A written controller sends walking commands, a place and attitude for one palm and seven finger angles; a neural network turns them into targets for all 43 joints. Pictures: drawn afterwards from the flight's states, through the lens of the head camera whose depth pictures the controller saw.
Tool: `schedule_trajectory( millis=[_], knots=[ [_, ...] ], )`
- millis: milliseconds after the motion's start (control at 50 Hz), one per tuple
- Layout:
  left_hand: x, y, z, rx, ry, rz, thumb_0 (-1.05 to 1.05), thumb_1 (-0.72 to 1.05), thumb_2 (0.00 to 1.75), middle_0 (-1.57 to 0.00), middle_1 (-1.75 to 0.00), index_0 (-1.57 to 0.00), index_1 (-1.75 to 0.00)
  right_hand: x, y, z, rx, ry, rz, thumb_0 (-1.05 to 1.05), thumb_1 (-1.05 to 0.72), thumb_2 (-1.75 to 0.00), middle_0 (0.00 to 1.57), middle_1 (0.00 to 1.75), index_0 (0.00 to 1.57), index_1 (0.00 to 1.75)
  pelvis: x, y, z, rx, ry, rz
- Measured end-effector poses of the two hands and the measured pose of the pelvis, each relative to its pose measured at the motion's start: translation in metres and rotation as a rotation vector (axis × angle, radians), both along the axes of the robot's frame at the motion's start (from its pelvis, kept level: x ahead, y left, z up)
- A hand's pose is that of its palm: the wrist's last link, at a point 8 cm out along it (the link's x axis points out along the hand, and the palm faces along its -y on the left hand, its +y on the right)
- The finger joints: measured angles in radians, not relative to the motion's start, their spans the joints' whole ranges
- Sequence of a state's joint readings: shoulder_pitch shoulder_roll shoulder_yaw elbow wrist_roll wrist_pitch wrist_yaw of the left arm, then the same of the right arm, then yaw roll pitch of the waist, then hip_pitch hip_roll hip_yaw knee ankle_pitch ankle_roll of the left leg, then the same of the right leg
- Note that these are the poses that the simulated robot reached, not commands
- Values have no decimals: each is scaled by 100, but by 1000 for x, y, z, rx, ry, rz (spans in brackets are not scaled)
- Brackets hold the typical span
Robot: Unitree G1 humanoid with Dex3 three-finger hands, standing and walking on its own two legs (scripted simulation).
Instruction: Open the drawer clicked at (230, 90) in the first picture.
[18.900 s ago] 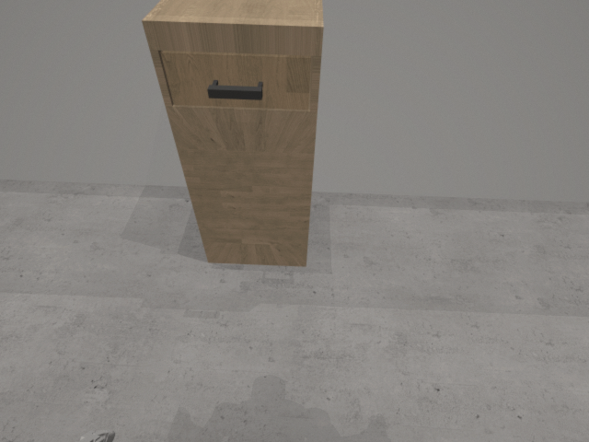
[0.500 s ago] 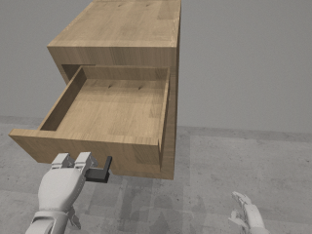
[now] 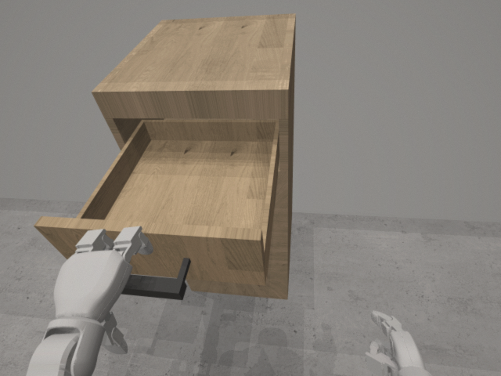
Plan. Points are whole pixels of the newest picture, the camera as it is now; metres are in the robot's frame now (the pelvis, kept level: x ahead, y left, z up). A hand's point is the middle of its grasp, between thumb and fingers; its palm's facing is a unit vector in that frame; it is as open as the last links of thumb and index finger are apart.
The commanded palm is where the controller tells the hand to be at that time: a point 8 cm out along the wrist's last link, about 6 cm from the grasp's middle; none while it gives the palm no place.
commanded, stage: lift the hand off the handle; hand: left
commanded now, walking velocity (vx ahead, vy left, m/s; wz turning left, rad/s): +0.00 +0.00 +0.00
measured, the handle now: (147, 273) +0.25 +0.22 +0.04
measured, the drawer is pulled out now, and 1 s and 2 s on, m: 0.30 0.30 0.30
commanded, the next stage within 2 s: draw the hand back to the body in 0.88 s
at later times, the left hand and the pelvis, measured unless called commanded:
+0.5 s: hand (103, 252) +0.22 +0.23 +0.15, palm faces +0.18 -0.09 -0.98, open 13.8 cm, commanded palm +0.18 +0.22 +0.21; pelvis +0.00 +0.01 +0.01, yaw +1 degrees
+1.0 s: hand (100, 238) +0.22 +0.22 +0.18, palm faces +0.14 -0.07 -0.99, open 13.9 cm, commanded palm +0.18 +0.22 +0.25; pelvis -0.01 +0.00 +0.01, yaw +1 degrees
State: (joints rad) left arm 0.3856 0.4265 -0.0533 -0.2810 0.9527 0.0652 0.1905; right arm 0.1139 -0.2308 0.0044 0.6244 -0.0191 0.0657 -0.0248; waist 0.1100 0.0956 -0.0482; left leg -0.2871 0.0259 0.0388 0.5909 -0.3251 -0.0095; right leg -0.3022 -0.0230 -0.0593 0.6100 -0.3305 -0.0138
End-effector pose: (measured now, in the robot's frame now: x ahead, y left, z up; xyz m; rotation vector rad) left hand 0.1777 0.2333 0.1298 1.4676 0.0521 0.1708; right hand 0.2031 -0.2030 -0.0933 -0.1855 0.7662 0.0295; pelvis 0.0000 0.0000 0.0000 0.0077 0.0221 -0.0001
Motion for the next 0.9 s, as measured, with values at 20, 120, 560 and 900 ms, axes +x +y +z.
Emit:
schedule_trajectory(
  millis=[20,120,560,900],
  knots=[
    [0,0,2,-3,5,0,0,-50,30,-33,-120,-37,-123,2,1,2,-1,-5,5,1,-90,-89,20,30,20,30,0,0,1,-1,-4,1],
    [1,1,11,-8,14,-18,0,-50,30,-33,-120,-37,-123,11,6,10,-8,-28,28,1,-90,-89,20,30,20,30,0,2,4,-3,-21,6],
    [13,-3,80,15,-79,-48,0,-50,30,-33,-120,-33,-121,21,32,22,72,-35,84,1,-90,-89,20,30,20,30,-2,7,14,-3,-72,8],
    [8,-14,112,28,-117,-87,0,-50,30,-32,-120,-32,-120,19,14,26,74,-70,80,1,-90,-89,20,30,19,30,-10,-1,14,0,-84,14]
  ],
)
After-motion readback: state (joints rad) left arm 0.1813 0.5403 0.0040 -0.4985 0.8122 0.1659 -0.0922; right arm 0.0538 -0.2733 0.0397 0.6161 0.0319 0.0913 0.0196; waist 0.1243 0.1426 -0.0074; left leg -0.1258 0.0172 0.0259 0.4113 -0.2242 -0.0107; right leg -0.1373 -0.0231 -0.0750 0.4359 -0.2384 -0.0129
